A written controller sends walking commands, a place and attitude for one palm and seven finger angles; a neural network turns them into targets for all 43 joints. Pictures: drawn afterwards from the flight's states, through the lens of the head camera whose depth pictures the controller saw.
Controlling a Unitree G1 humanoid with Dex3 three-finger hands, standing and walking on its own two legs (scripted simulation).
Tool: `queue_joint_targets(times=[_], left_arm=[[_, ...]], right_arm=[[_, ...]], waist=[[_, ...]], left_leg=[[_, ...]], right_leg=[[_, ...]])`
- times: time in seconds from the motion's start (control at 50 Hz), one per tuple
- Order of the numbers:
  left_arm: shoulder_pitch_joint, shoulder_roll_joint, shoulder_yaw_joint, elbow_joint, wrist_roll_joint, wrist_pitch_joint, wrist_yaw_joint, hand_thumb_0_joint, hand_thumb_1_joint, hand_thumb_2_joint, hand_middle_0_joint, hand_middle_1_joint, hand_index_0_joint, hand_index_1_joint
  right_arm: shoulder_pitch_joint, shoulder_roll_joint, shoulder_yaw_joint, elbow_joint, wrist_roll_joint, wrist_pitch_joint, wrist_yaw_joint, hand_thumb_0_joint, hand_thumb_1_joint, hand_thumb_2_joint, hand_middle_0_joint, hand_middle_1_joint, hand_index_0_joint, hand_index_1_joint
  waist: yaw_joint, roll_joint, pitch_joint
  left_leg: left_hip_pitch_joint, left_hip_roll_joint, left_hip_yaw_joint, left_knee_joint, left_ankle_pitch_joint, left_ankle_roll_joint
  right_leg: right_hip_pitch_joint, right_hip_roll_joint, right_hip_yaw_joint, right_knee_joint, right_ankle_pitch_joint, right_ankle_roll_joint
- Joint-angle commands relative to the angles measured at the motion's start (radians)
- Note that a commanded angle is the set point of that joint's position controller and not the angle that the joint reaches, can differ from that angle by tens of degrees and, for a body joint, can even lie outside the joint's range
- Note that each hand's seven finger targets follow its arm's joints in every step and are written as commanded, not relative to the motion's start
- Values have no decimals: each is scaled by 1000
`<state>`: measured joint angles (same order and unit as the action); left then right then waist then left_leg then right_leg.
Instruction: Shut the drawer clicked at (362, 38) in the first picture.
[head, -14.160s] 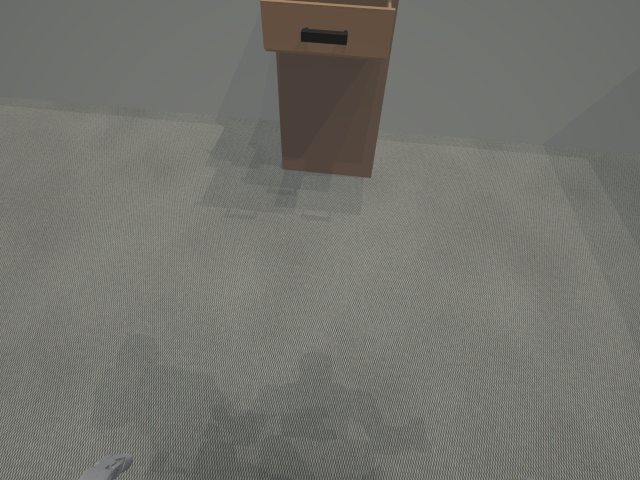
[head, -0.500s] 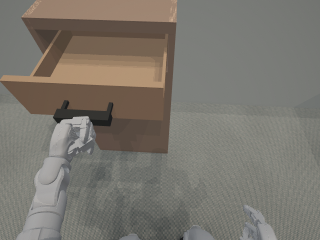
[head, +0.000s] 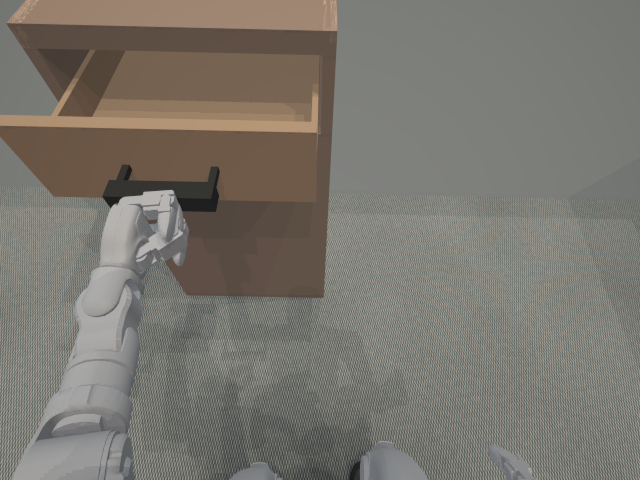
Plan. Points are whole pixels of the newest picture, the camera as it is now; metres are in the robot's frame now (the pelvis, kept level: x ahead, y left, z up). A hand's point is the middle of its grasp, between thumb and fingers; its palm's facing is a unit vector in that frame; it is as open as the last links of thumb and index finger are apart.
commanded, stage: push the drawer shut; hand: left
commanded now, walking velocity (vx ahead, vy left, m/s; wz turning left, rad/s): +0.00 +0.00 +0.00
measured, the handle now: (166, 183) +0.48 +0.21 +0.06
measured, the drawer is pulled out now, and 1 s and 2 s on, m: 0.16 0.03 0.00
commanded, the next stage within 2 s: pull the fist back off the drawer in 1.76 s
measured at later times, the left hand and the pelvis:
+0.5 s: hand (189, 198) +0.46 +0.18 +0.05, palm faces -0.04 -1.00 -0.03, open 3.2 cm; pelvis -0.01 +0.01 -0.01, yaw +0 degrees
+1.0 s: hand (200, 162) +0.52 +0.17 +0.06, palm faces -0.03 -1.00 -0.02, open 3.3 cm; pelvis +0.00 +0.01 -0.02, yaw -2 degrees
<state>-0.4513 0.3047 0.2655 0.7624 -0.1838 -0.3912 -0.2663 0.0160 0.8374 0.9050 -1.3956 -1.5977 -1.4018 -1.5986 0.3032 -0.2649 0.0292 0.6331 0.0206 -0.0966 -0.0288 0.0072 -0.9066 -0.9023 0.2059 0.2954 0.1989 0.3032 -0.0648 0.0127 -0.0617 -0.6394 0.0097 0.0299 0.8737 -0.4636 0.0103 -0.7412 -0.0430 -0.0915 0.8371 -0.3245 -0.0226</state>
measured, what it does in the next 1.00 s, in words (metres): stands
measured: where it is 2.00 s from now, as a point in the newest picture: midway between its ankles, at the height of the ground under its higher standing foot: outside the picture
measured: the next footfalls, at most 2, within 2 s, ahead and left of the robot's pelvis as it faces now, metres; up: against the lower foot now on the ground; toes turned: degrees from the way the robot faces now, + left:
none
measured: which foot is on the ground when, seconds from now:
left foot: down 0.00-1.00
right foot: down 0.00-1.00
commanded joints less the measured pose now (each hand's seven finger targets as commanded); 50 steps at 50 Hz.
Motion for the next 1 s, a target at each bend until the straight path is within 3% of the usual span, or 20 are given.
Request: queue_joint_targets(times=[0.0, 0.12, 0.16, 0.24, 0.36, 0.4, 0.42, 0.52, 0.58, 0.66, 0.68, 0.72, 0.74, 0.76, 0.82, 0.92, 0.98], left_arm=[[-422, 217, 65, -170, -14, -73, 14, 0, 900, 900, -1400, -1600, -1400, -1600], [-479, 267, 101, -121, -5, -90, 17, 0, 900, 900, -1400, -1600, -1400, -1600], [-533, 233, 69, -98, -4, -91, 15, 0, 900, 900, -1400, -1600, -1400, -1600], [-589, 275, 95, -53, 7, -99, 19, 0, 900, 900, -1400, -1600, -1400, -1600], [-713, 269, 75, 29, 25, -110, 22, 0, 900, 900, -1400, -1600, -1400, -1600], [-733, 317, 115, 63, 30, -111, 26, 0, 900, 900, -1400, -1600, -1400, -1600], [-740, 341, 126, 73, 36, -112, 24, 0, 900, 900, -1400, -1600, -1400, -1600], [-826, 340, 113, 119, 47, -107, 13, 0, 900, 900, -1400, -1600, -1400, -1600], [-829, 373, 139, 129, 53, -103, 12, 0, 900, 900, -1400, -1600, -1400, -1600], [-869, 359, 125, 135, 55, -98, 13, 0, 900, 900, -1400, -1600, -1400, -1600], [-860, 384, 146, 141, 62, -97, 16, 0, 900, 900, -1400, -1600, -1400, -1600], [-887, 382, 138, 172, 67, -88, 21, 0, 900, 900, -1400, -1600, -1400, -1600], [-901, 416, 163, 174, 72, -86, 24, 0, 900, 900, -1400, -1600, -1400, -1600], [-902, 434, 173, 169, 77, -86, 25, 0, 900, 900, -1400, -1600, -1400, -1600], [-907, 417, 160, 147, 83, -91, 25, 0, 900, 900, -1400, -1600, -1400, -1600], [-938, 459, 179, 204, 94, -78, 32, 0, 900, 900, -1400, -1600, -1400, -1600], [-973, 446, 166, 200, 99, -76, 33, 0, 900, 900, -1400, -1600, -1400, -1600]], right_arm=[[59, -142, -53, -97, -1, -27, -9, 0, -900, -900, 200, 300, 200, 300], [89, -152, -56, -91, -8, -12, -5, 0, -900, -900, 200, 300, 200, 300], [93, -148, -54, -82, -8, -6, -3, 0, -900, -900, 200, 300, 200, 300], [109, -154, -55, -74, -10, 4, -1, 0, -900, -900, 200, 300, 200, 300], [128, -155, -53, -62, -14, 21, 2, 0, -900, -900, 200, 300, 200, 300], [143, -163, -55, -56, -17, 26, 1, 0, -900, -900, 200, 300, 200, 300], [147, -168, -53, -57, -20, 30, -1, 0, -900, -900, 200, 300, 200, 300], [169, -167, -50, -53, -25, 41, 4, 0, -900, -900, 200, 300, 200, 300], [190, -171, -52, -57, -31, 52, 8, 0, -900, -900, 200, 300, 200, 300], [206, -172, -52, -56, -33, 65, 14, 0, -900, -900, 200, 300, 200, 300], [214, -175, -54, -57, -36, 70, 15, 0, -900, -900, 200, 300, 200, 300], [224, -178, -51, -54, -37, 79, 16, 0, -900, -900, 200, 300, 200, 300], [234, -180, -51, -54, -38, 83, 17, 0, -900, -900, 200, 300, 200, 300], [238, -181, -53, -54, -39, 88, 16, 0, -900, -900, 200, 300, 200, 300], [248, -177, -55, -62, -43, 99, 20, 0, -900, -900, 200, 300, 200, 300], [268, -184, -50, -53, -45, 116, 19, 0, -900, -900, 200, 300, 200, 300], [276, -182, -51, -49, -49, 121, 21, 0, -900, -900, 200, 300, 200, 300]], waist=[[-26, 20, -367], [-25, 25, -415], [-42, 23, -405], [-48, 27, -400], [-75, 48, -395], [-78, 8, -416], [-78, 26, -423], [-95, 76, -440], [-95, 68, -505], [-110, 77, -499], [-102, 90, -508], [-122, 70, -481], [-120, 60, -488], [-119, 76, -500], [-117, 112, -546], [-138, 78, -489], [-149, 123, -504]], left_leg=[[8, -15, -33, -133, 252, -2], [12, -13, -41, -122, 297, -2], [13, -11, -42, -119, 288, -3], [-2, -10, -43, -113, 277, 0], [-14, -10, -50, -98, 240, 2], [-40, -11, -50, -88, 229, 8], [-41, -11, -50, -83, 239, 9], [-36, -9, -60, -63, 258, 7], [-28, -7, -60, -50, 302, 9], [-24, -2, -64, -42, 319, 8], [-23, -2, -63, -40, 327, 7], [-45, -1, -64, -33, 316, 12], [-56, 0, -62, -34, 309, 13], [-52, -1, -60, -33, 321, 13], [-10, 2, -61, -23, 375, 10], [-62, 4, -61, -22, 345, 15], [-30, 6, -64, -19, 370, 12]], right_leg=[[337, 26, 86, -72, 223, 2], [336, 31, 81, -51, 259, -2], [308, 31, 79, -54, 248, 1], [293, 34, 81, -50, 236, 0], [233, 38, 80, -44, 187, 1], [250, 39, 86, -42, 186, 3], [242, 41, 85, -34, 193, 1], [194, 45, 82, -18, 190, -2], [221, 48, 86, -11, 231, 1], [192, 51, 80, -9, 237, 2], [195, 51, 81, -6, 241, 0], [181, 56, 81, -8, 239, 1], [195, 57, 83, -11, 238, 3], [203, 55, 85, -10, 250, 3], [196, 58, 83, -1, 286, 0], [193, 62, 84, -9, 278, 0], [170, 60, 81, -13, 284, 3]])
